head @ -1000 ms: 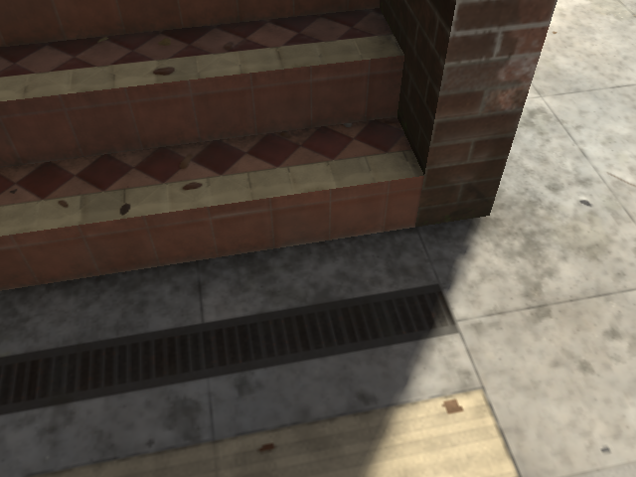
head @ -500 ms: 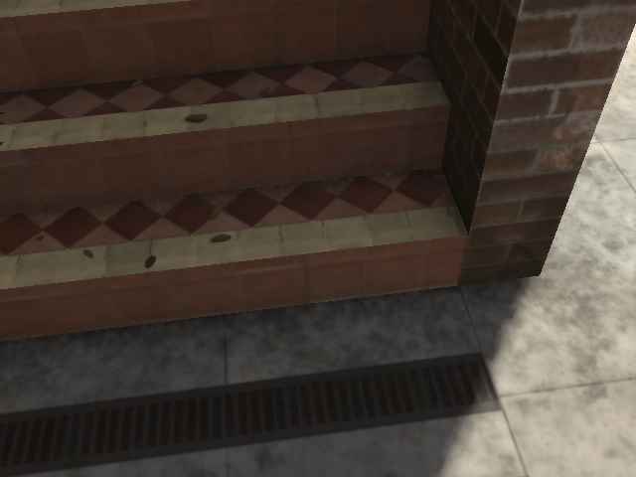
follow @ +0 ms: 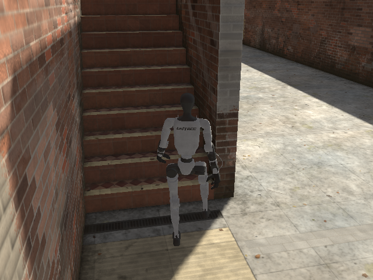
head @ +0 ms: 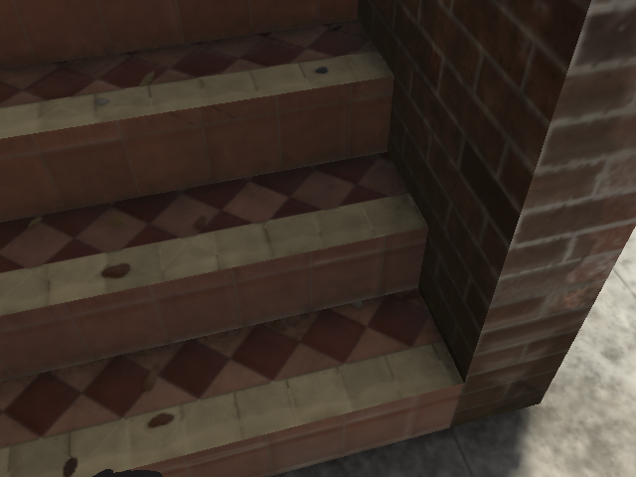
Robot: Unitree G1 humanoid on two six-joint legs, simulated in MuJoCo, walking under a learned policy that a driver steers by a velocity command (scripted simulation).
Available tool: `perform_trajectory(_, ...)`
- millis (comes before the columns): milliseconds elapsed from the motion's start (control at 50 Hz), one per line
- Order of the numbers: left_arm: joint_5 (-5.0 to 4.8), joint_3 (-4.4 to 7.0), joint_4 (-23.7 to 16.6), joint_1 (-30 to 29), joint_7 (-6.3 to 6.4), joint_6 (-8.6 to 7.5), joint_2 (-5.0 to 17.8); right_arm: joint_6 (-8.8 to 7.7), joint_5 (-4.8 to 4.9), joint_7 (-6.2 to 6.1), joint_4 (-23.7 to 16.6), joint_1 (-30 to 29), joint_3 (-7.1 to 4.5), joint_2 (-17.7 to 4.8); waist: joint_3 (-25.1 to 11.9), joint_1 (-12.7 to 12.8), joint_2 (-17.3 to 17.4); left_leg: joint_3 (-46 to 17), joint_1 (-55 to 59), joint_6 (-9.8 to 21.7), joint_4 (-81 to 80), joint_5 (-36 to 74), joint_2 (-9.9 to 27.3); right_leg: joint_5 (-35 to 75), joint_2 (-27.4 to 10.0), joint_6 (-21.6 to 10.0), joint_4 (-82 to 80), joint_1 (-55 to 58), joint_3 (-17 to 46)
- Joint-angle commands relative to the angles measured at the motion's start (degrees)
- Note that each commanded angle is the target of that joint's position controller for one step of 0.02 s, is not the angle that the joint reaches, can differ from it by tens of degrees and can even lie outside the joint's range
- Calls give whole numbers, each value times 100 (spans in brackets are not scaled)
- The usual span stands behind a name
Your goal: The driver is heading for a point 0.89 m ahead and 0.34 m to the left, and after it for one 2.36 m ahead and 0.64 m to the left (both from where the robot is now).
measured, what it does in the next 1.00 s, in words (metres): climbs, turning left: right foot, then left foot 0.19 m higher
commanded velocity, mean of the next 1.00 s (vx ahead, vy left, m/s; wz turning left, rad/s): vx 0.85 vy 0.27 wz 0.55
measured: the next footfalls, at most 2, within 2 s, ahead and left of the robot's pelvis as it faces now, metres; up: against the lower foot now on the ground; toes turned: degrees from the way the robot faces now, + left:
right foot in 0.18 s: +0.40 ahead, -0.14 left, +0.00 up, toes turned -1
left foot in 0.74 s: +0.51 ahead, +0.41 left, +0.19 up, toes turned +26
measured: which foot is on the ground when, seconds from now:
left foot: down 0.00-0.16, up 0.18-0.72, down 0.74-1.00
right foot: up 0.00-0.16, down 0.18-0.74, up 0.76-1.00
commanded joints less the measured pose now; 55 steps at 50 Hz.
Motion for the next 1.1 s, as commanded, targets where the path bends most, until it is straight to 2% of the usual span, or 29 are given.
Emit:
perform_trajectory(20, -37, -23, -400, -581, -23, -99, 201, -222, 86, -133, -546, -528, -114, -901, 914, 205, 55, -608, -1776, 770, -1515, 923, 1182, 1281, 239, 141, -1640, 1425, -369)
perform_trajectory(120, -32, 100, -691, -1013, -78, -189, 507, 58, -21, -237, -515, -365, -183, -1316, 513, 249, 638, -436, 634, 480, -547, 4066, 1664, 617, 822, -41, -2868, 1633, -623)
perform_trajectory(140, -63, 332, -252, 1259, 131, -81, 1080, 414, -119, -187, -518, -557, -107, -1091, -393, 1220, 1318, 16, 603, 256, 1449, 4561, 922, -240, 1177, -80, -2935, 3525, -473)
perform_trajectory(160, -215, 534, 647, 3791, 517, 128, 1495, 650, -217, -39, -1097, -1325, -89, -1229, -1281, 2215, 1367, 210, -928, -203, 3835, 3545, 479, 907, 594, 236, -3055, 6185, -23)
perform_trajectory(180, -115, 584, 1162, 4664, 625, 120, 1957, 705, -566, 1, -1523, -1263, 181, -38, -1678, 1733, -418, -815, -3225, -259, 6127, -2645, -344, 3786, -841, 574, -1847, 8093, 1707)
perform_trajectory(200, 301, 573, 663, 4002, 627, -37, 2325, 539, -242, 128, -1238, 693, 198, 270, -3133, 687, -1493, -2783, -3832, -197, 8137, -3074, -974, 3273, -2242, -924, -2732, 8495, 5145)
perform_trajectory(220, 163, 563, 318, 3079, 674, 25, 2050, 562, -113, 283, -1347, 312, 72, -502, -3248, 554, -1204, -2826, -4509, -240, 8724, -1966, -439, 6, -2262, -1320, -3728, 8180, 5339)
perform_trajectory(260, 115, 339, 147, 1837, 840, 167, 1205, 799, -161, 328, -2274, -1498, 90, -840, -1214, 339, -33, -1697, -4848, -318, 8252, -318, 419, -2720, -1577, -654, -4305, 5373, 3046)
perform_trajectory(300, 197, 201, 143, 1462, 814, 99, 782, 976, -199, 381, -2567, -1585, 54, -894, -411, -70, -130, -1643, -4157, -181, 8574, 233, 634, -1896, -1127, -287, -4237, 3290, 1501)
perform_trajectory(360, 331, 66, -104, 1095, 641, -33, 808, 1028, -47, 350, -2819, -1313, 183, -535, 70, -557, -813, -1229, -3403, -332, 7421, 951, 772, -1270, -653, -185, -4448, 1702, -372)
perform_trajectory(400, 459, 130, -181, 1152, 580, 75, 1100, 1103, -44, 214, -2638, -1060, 214, -339, 40, -553, -1039, -661, -3183, -597, 8581, 470, 612, -905, -1061, -466, -4761, 1815, -424)
perform_trajectory(480, 287, 247, 64, 2311, 627, 250, 894, 1231, 152, -125, -3451, -2342, 79, -349, 747, 185, -782, -1082, -6105, -736, 11258, -1047, 739, -540, -1420, -250, -4667, 4294, -487)
perform_trajectory(600, 306, 515, 179, 2782, 836, 402, 1104, 1042, 118, 64, -4636, -3788, 420, 251, 963, 661, -947, -1205, -8796, -726, 11924, -3190, 1386, -1274, -2419, -117, -5242, 6451, -612)
perform_trajectory(640, 205, 524, 256, 2425, 782, 417, 1073, 1029, 156, 90, -4898, -3826, 544, 316, 1148, 401, -783, -1404, -9381, -554, 11578, -3591, 1713, -1068, -2388, 139, -5290, 6616, -1137)
perform_trajectory(680, 26, 726, 36, 1167, 759, 642, 1479, 864, 195, 234, -5194, -3949, 709, 397, 929, -258, -317, -681, -6944, -228, 8040, -2322, 2063, -1511, -1506, 558, -5875, 4819, -2275)
perform_trajectory(700, 57, 845, -95, 683, 634, 730, 1855, 788, 167, 341, -4813, -3280, 544, -1, 529, -542, -60, 164, -3687, -65, 6504, -1481, 1348, -146, -873, 184, -6009, 2989, -2687)
perform_trajectory(740, 43, 960, -199, 781, 322, 688, 2616, 675, 443, 187, -3613, -496, -304, -1270, -1523, -1486, -1130, 851, -339, 300, 6935, -1946, -306, 7759, -950, -448, -3250, 3541, -2093)
perform_trajectory(760, -325, 756, -782, 338, 403, 546, 1788, 609, 138, 260, -3330, 201, -660, -2300, -1402, -1642, 821, -1481, -241, 954, 4146, -1411, -549, 3840, -319, 142, -794, 2704, -1265)
perform_trajectory(780, -142, 531, -1323, 596, 161, 368, 796, 593, 119, 97, -3094, -119, -761, -3106, -2408, -425, 4262, -5644, 820, 1224, 1125, -2844, 836, -1826, 890, 313, 1964, 1456, -93)
perform_trajectory(800, -59, 552, -1126, 727, -128, 153, 638, 572, 106, -106, -3020, -339, -379, -2318, -2924, -121, 3718, -5708, 669, 330, 331, -2965, 1071, -2191, 811, 79, 3748, 1537, 956)
perform_trajectory(840, 232, 307, -1133, 64, -100, 109, -60, 565, 316, -46, -2116, 437, -204, -1475, -1512, -284, 2463, -4029, 96, 446, 1373, -636, 941, -2426, 987, -93, 5079, 306, 232)
perform_trajectory(880, 161, 82, -1683, -532, -171, 37, -399, 445, -103, -86, -1995, -428, 82, -426, -638, 121, 2277, -2519, -1106, 286, 2660, 581, 397, -3000, 1037, 230, 6246, -281, -144)
perform_trajectory(920, 101, -283, -2106, -573, -244, 25, -860, 253, -185, -88, -1882, -695, 159, -166, -704, 463, 1176, -2130, -938, 298, 2736, 1891, 609, -3531, 1037, 282, 6526, -877, -297)
perform_trajectory(940, 77, -293, -2316, -404, -266, 30, -628, 162, -130, -166, -2064, -1345, 168, -289, -828, 868, 877, -2740, -1933, 409, 2024, 1801, 872, -3662, 897, 154, 5653, -250, -27)
perform_trajectory(980, -28, -58, -1940, 557, 8, 329, 104, 7, -355, -297, -2494, -2829, 145, -844, -701, 1641, 572, -3395, -3681, 850, 887, 1734, 1644, -2624, 1211, 185, 6603, 954, -353)
perform_trajectory(1020, -13, -114, -2059, 169, 170, 459, 88, -89, -283, -343, -2338, -2113, 237, -494, 157, 1084, 23, -2078, -2409, 607, 620, 4096, 1607, -3794, 1725, 38, 7158, -334, -228)
perform_trajectory(1040, -102, -120, -2167, 245, 143, 440, 152, -58, -342, -358, -2304, -2097, 288, -424, 305, 1319, -41, -1231, -1936, 229, 700, 5128, 1364, -4055, 1741, -147, 6229, -428, -296)
perform_trajectory(1080, -115, 27, -1598, 1421, 16, 439, 749, 28, -322, -553, -2522, -2429, 200, -857, -452, 1965, -553, -148, -1985, -241, 1203, 7785, 1122, -3201, 2066, -443, 4034, 1601, -986)
perform_trajectory(1100, 116, 180, -1311, 2802, 0, 462, 1119, 68, -397, -618, -2787, -2879, 66, -1567, -1339, 2553, -517, -137, -1765, -355, 1834, 9192, 1358, -2022, 1686, -476, 2543, 2995, -834)
Velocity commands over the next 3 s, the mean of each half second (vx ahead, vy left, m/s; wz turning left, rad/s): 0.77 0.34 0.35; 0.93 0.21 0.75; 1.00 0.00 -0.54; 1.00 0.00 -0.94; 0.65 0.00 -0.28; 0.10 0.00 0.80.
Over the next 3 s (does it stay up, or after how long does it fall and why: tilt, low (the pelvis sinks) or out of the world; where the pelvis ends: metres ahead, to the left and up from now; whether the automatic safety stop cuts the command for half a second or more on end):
stays up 0.73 0.23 0.33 its command is cut before an obstacle after 0.1 s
